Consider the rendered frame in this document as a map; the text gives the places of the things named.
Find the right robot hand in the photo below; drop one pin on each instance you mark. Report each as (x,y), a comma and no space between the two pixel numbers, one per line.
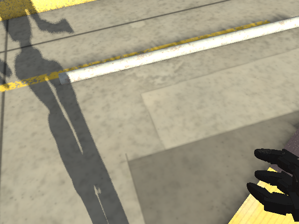
(287,203)

